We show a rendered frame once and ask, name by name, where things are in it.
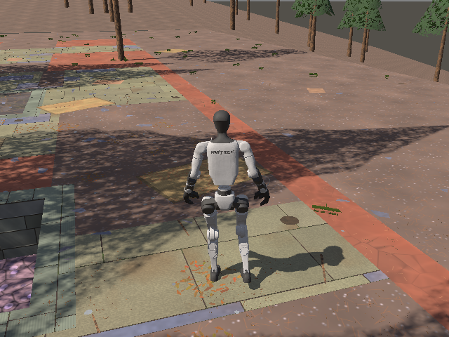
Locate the robot left forearm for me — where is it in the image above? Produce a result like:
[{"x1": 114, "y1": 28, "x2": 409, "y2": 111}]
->
[{"x1": 185, "y1": 169, "x2": 197, "y2": 194}]

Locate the robot torso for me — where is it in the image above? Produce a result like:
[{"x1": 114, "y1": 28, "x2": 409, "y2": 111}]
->
[{"x1": 207, "y1": 138, "x2": 239, "y2": 211}]

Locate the robot left hand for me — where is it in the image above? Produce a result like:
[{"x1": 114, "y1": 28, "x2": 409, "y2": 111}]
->
[{"x1": 183, "y1": 191, "x2": 199, "y2": 204}]

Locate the right robot thigh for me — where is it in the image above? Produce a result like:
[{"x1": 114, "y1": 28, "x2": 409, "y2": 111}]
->
[{"x1": 234, "y1": 194, "x2": 249, "y2": 237}]

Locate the robot right hand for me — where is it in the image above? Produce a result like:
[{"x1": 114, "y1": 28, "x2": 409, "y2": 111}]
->
[{"x1": 254, "y1": 189, "x2": 270, "y2": 206}]

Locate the robot left upper arm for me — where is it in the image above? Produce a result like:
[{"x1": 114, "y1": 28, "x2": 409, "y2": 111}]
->
[{"x1": 189, "y1": 141, "x2": 208, "y2": 180}]

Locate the robot right upper arm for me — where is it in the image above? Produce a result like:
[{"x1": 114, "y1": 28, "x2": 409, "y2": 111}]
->
[{"x1": 237, "y1": 140, "x2": 259, "y2": 178}]

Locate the robot right forearm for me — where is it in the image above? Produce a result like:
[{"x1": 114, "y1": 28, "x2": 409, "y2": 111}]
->
[{"x1": 252, "y1": 167, "x2": 267, "y2": 193}]

